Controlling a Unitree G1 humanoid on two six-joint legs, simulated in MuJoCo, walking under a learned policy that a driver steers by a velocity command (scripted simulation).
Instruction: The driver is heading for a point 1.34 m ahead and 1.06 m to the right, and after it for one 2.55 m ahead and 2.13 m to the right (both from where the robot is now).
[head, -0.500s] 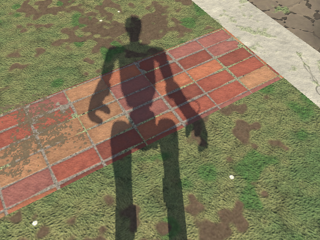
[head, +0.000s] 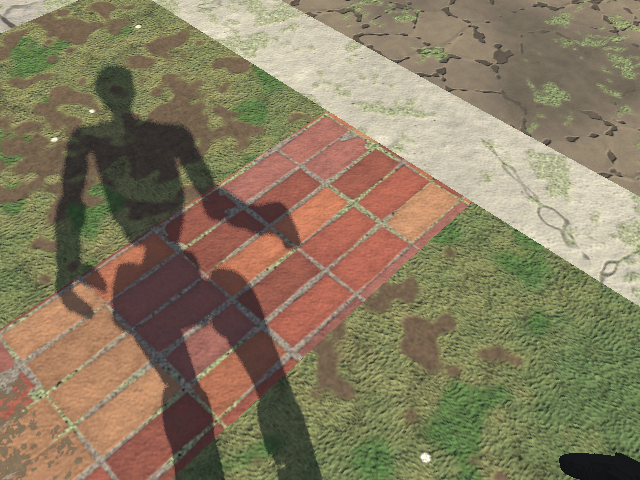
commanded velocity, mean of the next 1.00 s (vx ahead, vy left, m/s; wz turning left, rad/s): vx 0.06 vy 0.00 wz -0.59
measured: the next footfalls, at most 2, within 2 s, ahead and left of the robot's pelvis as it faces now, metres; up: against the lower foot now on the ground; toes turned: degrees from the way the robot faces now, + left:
right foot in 0.38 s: +0.14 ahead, -0.15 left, +0.00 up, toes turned -15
left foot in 0.80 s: +0.20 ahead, +0.07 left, +0.00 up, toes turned -32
